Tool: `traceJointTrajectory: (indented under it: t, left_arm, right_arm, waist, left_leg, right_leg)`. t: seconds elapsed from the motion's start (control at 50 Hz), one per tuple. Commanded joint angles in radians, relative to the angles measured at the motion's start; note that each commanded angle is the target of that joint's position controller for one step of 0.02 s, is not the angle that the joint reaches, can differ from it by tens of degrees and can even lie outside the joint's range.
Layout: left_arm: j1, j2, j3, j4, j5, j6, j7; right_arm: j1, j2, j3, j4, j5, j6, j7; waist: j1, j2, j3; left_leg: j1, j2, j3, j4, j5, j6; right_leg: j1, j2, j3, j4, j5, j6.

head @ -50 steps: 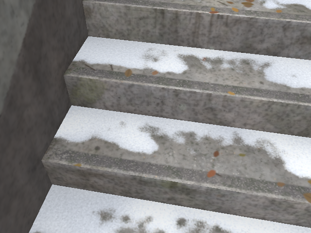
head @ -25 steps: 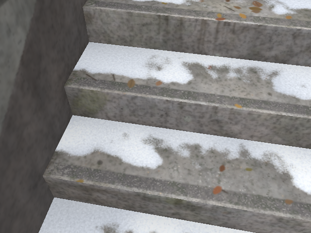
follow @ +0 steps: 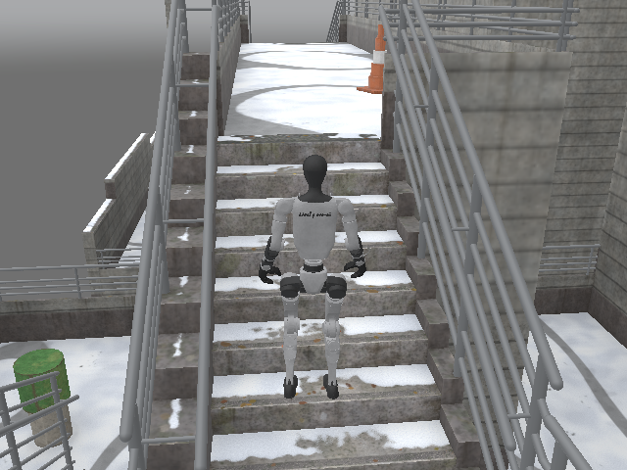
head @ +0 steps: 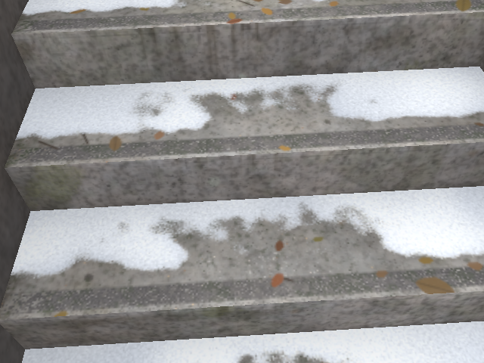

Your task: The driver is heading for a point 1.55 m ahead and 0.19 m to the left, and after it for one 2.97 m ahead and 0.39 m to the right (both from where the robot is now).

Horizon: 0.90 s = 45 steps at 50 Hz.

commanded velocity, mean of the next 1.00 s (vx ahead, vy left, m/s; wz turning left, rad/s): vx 0.00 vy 0.00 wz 0.10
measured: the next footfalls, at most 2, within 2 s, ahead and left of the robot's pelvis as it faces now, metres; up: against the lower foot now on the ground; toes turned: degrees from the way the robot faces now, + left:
left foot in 0.06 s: +0.04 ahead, +0.12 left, +0.00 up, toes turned -2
right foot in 0.40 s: +0.05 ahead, -0.12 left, +0.00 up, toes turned -8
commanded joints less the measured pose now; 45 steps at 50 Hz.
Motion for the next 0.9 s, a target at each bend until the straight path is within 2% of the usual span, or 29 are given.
traceJointTrajectory:
  t: [0.02, 0.06, 0.08, 0.1, 0.12, 0.16, 0.2, 0.24, 0.28, 0.32, 0.36, 0.4, 0.42, 0.44, 0.46, 0.48, 0.5, 0.52, 0.56, 0.66, 0.7, 0.74, 0.78, 0.8, 0.82, 0.84, 0.86, 0.88, 0.9]
  left_arm:
    - [-0.048, 0.179, 0.048, -0.058, 0.004, 0.005, -0.007]
    - [0.014, 0.091, 0.021, -0.035, 0.004, 0.025, -0.015]
    - [0.032, 0.016, -0.003, -0.076, -0.007, 0.026, -0.019]
    - [-0.038, 0.098, 0.017, -0.083, 0.021, 0.021, -0.024]
    - [-0.049, 0.165, 0.042, -0.068, 0.008, 0.022, -0.012]
    - [-0.012, 0.177, 0.053, -0.034, 0.008, 0.033, 0.038]
    - [-0.069, 0.101, 0.028, -0.055, 0.018, 0.036, 0.039]
    - [-0.048, 0.067, 0.016, -0.032, 0.005, 0.026, 0.019]
    - [-0.041, 0.045, 0.005, -0.026, 0.011, 0.011, 0.003]
    - [0.000, 0.015, -0.008, 0.006, 0.018, 0.025, -0.063]
    - [-0.046, 0.055, -0.001, -0.035, 0.013, 0.024, -0.088]
    - [-0.008, 0.044, -0.011, -0.054, -0.005, 0.009, -0.075]
    - [-0.147, 0.119, -0.007, -0.108, -0.040, 0.000, -0.076]
    - [0.040, 0.052, -0.001, -0.054, -0.006, 0.012, -0.024]
    - [0.033, 0.048, -0.007, -0.036, 0.003, 0.013, 0.003]
    - [-0.153, 0.073, 0.000, -0.073, -0.031, 0.011, -0.046]
    - [-0.134, 0.074, -0.002, -0.085, -0.016, 0.023, -0.055]
    - [-0.090, 0.109, 0.015, -0.087, 0.005, 0.029, -0.045]
    - [-0.072, 0.167, 0.043, -0.103, 0.009, 0.018, -0.004]
    - [0.008, 0.173, 0.071, -0.090, 0.013, -0.026, 0.076]
    - [-0.086, 0.138, 0.067, -0.105, 0.017, -0.037, 0.099]
    - [-0.276, 0.124, 0.051, -0.162, 0.011, -0.027, 0.103]
    - [-0.262, 0.172, 0.068, -0.159, -0.010, 0.004, 0.107]
    - [-0.236, 0.202, 0.075, -0.144, 0.002, 0.018, 0.094]
    - [-0.162, 0.189, 0.074, -0.119, 0.032, 0.027, 0.073]
    - [-0.082, 0.086, 0.045, -0.093, 0.044, 0.024, 0.054]
    - [-0.062, 0.006, 0.017, -0.154, 0.027, 0.020, 0.053]
    - [-0.107, 0.070, 0.021, -0.204, -0.010, 0.013, 0.043]
    - [-0.221, 0.124, 0.035, -0.193, -0.040, 0.015, 0.047]
  right_arm:
    - [0.039, -0.044, -0.009, -0.107, 0.039, -0.041, 0.021]
    - [0.073, -0.070, -0.017, -0.115, 0.017, -0.061, 0.027]
    - [0.042, -0.191, -0.045, -0.131, 0.005, -0.067, 0.014]
    - [0.055, -0.213, -0.058, -0.132, -0.032, -0.074, 0.013]
    - [0.048, -0.190, -0.059, -0.120, -0.037, -0.081, 0.005]
    - [-0.053, -0.037, 0.015, -0.121, -0.033, -0.069, 0.029]
    - [-0.028, 0.108, 0.084, -0.082, -0.004, -0.044, 0.043]
    - [0.006, 0.091, 0.095, -0.076, 0.013, -0.037, 0.062]
    - [0.022, -0.007, 0.064, -0.062, 0.038, -0.028, 0.067]
    - [-0.051, -0.086, 0.031, -0.046, 0.047, -0.046, 0.082]
    - [-0.012, -0.069, 0.033, -0.018, 0.039, -0.046, 0.103]
    - [0.021, 0.075, 0.078, 0.024, 0.064, -0.065, 0.124]
    - [0.184, 0.092, 0.076, 0.037, 0.034, -0.080, 0.107]
    - [0.204, -0.044, 0.017, 0.069, 0.017, -0.061, 0.033]
    - [0.142, -0.037, 0.020, 0.078, 0.009, -0.047, 0.002]
    - [-0.011, 0.037, 0.047, -0.007, 0.007, -0.055, 0.064]
    - [0.006, 0.021, 0.034, -0.014, 0.011, -0.055, 0.079]
    - [-0.004, -0.010, 0.019, -0.037, 0.022, -0.055, 0.074]
    - [-0.044, -0.028, 0.001, -0.097, 0.024, -0.065, 0.049]
    - [0.035, -0.030, -0.006, -0.097, -0.009, -0.072, 0.016]
    - [0.062, -0.014, 0.003, -0.075, -0.012, -0.055, 0.022]
    - [0.090, 0.010, 0.014, -0.079, -0.023, -0.036, 0.064]
    - [0.105, 0.010, 0.006, -0.051, 0.006, -0.041, 0.109]
    - [0.137, -0.002, -0.002, -0.027, 0.032, -0.059, 0.128]
    - [0.136, -0.034, -0.015, -0.016, 0.033, -0.079, 0.124]
    - [0.132, -0.085, -0.039, -0.040, -0.005, -0.087, 0.098]
    - [0.226, -0.274, -0.085, -0.066, 0.012, -0.095, 0.065]
    - [0.248, -0.299, -0.094, -0.069, -0.009, -0.114, 0.047]
    - [0.163, -0.225, -0.085, -0.051, -0.040, -0.111, 0.048]
  waist:
    - [-0.044, -0.120, -0.099]
    - [-0.050, -0.075, -0.094]
    - [-0.009, 0.165, -0.106]
    - [-0.061, 0.155, -0.111]
    - [-0.071, 0.029, -0.102]
    - [-0.021, 0.051, -0.054]
    - [-0.028, 0.003, -0.073]
    - [-0.037, 0.022, -0.064]
    - [-0.041, 0.021, -0.047]
    - [-0.011, 0.058, -0.008]
    - [-0.018, 0.022, 0.025]
    - [0.008, 0.055, -0.003]
    - [-0.127, -0.054, -0.038]
    - [-0.066, -0.027, -0.115]
    - [-0.056, -0.066, -0.016]
    - [-0.049, -0.088, 0.032]
    - [-0.049, -0.040, -0.015]
    - [-0.024, -0.019, -0.014]
    - [-0.009, -0.049, -0.044]
    - [0.029, -0.181, -0.043]
    - [-0.030, -0.107, -0.026]
    - [-0.107, -0.058, -0.053]
    - [-0.083, -0.072, -0.022]
    - [-0.068, -0.076, 0.000]
    - [-0.034, -0.062, -0.002]
    - [-0.016, 0.000, -0.028]
    - [-0.021, 0.203, -0.085]
    - [-0.097, 0.247, -0.110]
    - [-0.122, 0.159, -0.007]
  left_leg:
    - [0.141, -0.041, 0.061, -0.355, 0.127, 0.072]
    - [0.312, 0.039, -0.013, -0.448, 0.342, 0.190]
    - [0.451, 0.260, -0.333, -0.488, 0.678, 0.462]
    - [0.473, 0.438, -0.590, -0.579, 0.581, 0.609]
    - [0.438, 0.425, -0.573, -0.587, 0.461, 0.566]
    - [0.293, 0.265, -0.332, -0.547, 0.394, 0.399]
    - [0.331, 0.173, -0.173, -0.500, 0.374, 0.329]
    - [0.370, 0.157, -0.136, -0.488, 0.347, 0.300]
    - [0.364, 0.157, -0.115, -0.521, 0.212, 0.288]
    - [0.096, 0.131, -0.056, -0.517, 0.153, 0.258]
    - [0.080, 0.188, -0.135, -0.490, 0.037, 0.266]
    - [0.130, 0.187, -0.146, -0.449, 0.049, 0.181]
    - [0.158, 0.084, -0.031, -0.440, 0.121, 0.137]
    - [0.223, 0.087, 0.010, -0.451, 0.216, 0.119]
    - [0.232, 0.081, -0.001, -0.447, 0.272, 0.109]
    - [0.197, 0.027, 0.044, -0.379, 0.206, 0.118]
    - [0.170, 0.025, 0.032, -0.396, 0.188, 0.141]
    - [0.126, 0.022, 0.024, -0.388, 0.189, 0.164]
    - [0.052, 0.009, 0.019, -0.316, 0.215, 0.188]
    - [-0.104, 0.012, -0.015, 0.237, -0.161, 0.107]
    - [-0.100, 0.039, -0.042, 0.471, -0.163, 0.077]
    - [0.040, 0.051, 0.016, 0.154, -0.087, 0.076]
    - [0.130, 0.005, 0.095, -0.222, -0.020, 0.102]
    - [0.210, -0.039, 0.141, -0.381, 0.128, 0.118]
    - [0.284, -0.049, 0.111, -0.441, 0.270, 0.148]
    - [0.375, 0.020, -0.020, -0.435, 0.491, 0.231]
    - [0.523, 0.278, -0.443, -0.481, 0.932, 0.493]
    - [0.530, 0.412, -0.690, -0.607, 0.671, 0.597]
    - [0.447, 0.328, -0.556, -0.565, 0.426, 0.503]
  right_leg:
    - [0.143, -0.286, 0.368, -0.130, 0.291, -0.260]
    - [0.049, -0.205, 0.335, -0.019, 0.101, -0.161]
    - [-0.200, -0.024, 0.120, 0.200, -0.092, -0.022]
    - [-0.383, 0.013, 0.065, 0.519, -0.368, 0.084]
    - [-0.450, -0.005, 0.095, 0.809, -0.313, 0.112]
    - [-0.482, 0.014, 0.161, 1.089, -0.131, 0.099]
    - [-0.513, 0.010, 0.137, 0.948, -0.066, 0.106]
    - [-0.491, -0.032, 0.106, 0.777, -0.132, 0.152]
    - [-0.403, -0.092, -0.010, 0.417, -0.229, 0.206]
    - [-0.016, -0.135, -0.133, 0.226, -0.145, 0.211]
    - [0.078, -0.136, -0.113, 0.095, 0.031, 0.153]
    - [0.180, -0.198, -0.024, -0.061, 0.242, 0.056]
    - [0.179, -0.196, 0.017, -0.035, 0.319, -0.064]
    - [0.243, -0.225, 0.034, -0.083, 0.283, -0.026]
    - [0.192, -0.204, 0.011, -0.099, 0.246, -0.001]
    - [0.130, -0.170, -0.030, -0.050, 0.177, -0.019]
    - [0.168, -0.176, -0.026, -0.056, 0.109, -0.030]
    - [0.194, -0.194, -0.019, -0.073, 0.070, -0.058]
    - [0.249, -0.233, 0.024, -0.118, 0.071, -0.137]
    - [0.296, -0.511, 0.239, -0.274, 0.158, -0.323]
    - [0.196, -0.466, 0.111, -0.311, 0.204, -0.262]
    - [0.170, -0.329, -0.096, -0.269, 0.260, -0.129]
    - [0.223, -0.277, -0.162, -0.205, 0.129, -0.086]
    - [0.193, -0.293, -0.171, -0.169, 0.023, -0.094]
    - [0.149, -0.314, -0.164, -0.094, -0.043, -0.080]
    - [0.056, -0.276, -0.217, 0.039, -0.114, 0.001]
    - [-0.173, -0.112, -0.261, 0.288, -0.335, 0.121]
    - [-0.275, -0.035, -0.056, 0.481, -0.436, 0.177]
    - [-0.393, -0.039, 0.026, 0.748, -0.333, 0.161]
